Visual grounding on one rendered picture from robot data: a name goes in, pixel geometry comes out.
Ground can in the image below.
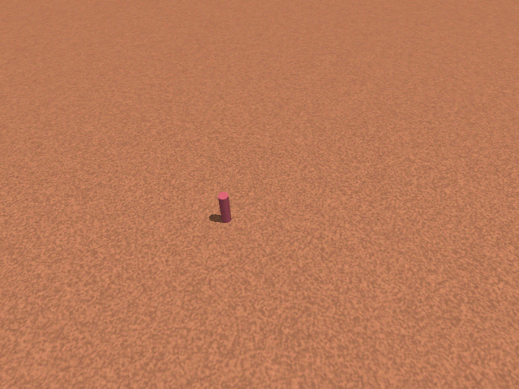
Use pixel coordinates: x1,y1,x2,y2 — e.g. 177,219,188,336
218,192,231,223

